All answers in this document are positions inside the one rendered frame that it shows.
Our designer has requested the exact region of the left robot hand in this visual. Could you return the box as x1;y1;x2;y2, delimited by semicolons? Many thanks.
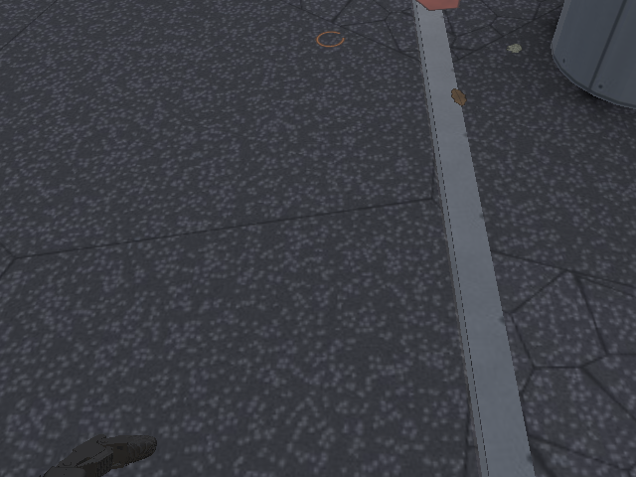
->
39;434;157;477

